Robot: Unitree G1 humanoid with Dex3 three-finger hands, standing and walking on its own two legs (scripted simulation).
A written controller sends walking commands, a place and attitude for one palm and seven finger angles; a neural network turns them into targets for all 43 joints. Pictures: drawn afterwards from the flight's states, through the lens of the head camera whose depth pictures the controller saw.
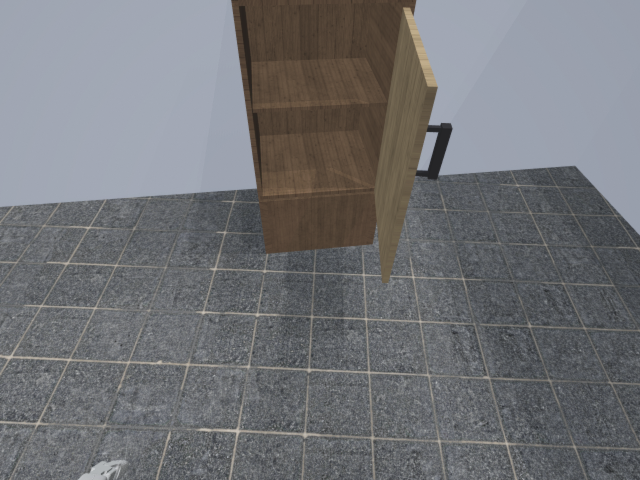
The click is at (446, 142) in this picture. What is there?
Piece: cupboard door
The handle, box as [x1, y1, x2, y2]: [415, 123, 452, 179]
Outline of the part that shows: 450,123 441,123 440,125 428,125 427,131 437,131 438,135 428,170 417,170 415,175 427,176 428,178 436,179 452,128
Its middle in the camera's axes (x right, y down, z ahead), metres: +0.23 -0.19 +0.83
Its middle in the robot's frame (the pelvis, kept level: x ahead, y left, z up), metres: +0.76 -0.20 -0.01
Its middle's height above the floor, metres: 0.75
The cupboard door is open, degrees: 80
